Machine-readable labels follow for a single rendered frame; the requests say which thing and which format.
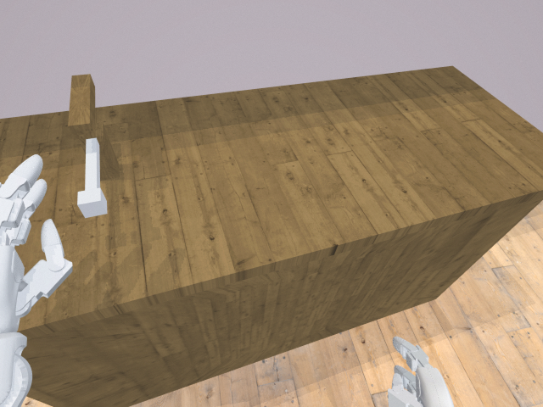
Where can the tap lever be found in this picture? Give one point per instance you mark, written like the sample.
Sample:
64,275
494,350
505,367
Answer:
92,201

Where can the counter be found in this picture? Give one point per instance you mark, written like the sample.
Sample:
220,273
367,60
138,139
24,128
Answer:
241,225

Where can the robot left forearm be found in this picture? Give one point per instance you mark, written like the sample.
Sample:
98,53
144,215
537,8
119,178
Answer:
15,371

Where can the robot left hand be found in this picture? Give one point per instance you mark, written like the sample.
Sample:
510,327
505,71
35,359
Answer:
20,195

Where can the robot right hand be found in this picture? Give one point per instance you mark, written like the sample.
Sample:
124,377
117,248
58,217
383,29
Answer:
426,389

